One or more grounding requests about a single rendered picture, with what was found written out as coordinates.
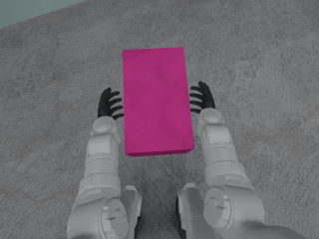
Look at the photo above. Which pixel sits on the right robot upper arm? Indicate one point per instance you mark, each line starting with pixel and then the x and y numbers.
pixel 237 213

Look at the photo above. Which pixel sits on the robot right foot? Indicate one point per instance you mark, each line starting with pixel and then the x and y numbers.
pixel 181 232

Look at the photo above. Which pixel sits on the left robot upper arm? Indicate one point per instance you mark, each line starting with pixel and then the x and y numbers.
pixel 104 218

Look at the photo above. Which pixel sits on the robot right hand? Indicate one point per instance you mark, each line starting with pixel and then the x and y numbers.
pixel 206 98

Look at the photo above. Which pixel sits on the carton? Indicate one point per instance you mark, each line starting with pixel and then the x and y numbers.
pixel 157 117

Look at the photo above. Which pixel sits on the right robot thigh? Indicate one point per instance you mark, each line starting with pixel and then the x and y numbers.
pixel 191 206

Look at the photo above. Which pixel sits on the left robot forearm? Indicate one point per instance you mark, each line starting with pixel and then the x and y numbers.
pixel 101 176

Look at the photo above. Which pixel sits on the right robot forearm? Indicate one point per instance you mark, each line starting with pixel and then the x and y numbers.
pixel 218 151

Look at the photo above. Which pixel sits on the robot left hand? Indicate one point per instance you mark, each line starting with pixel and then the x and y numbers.
pixel 104 109

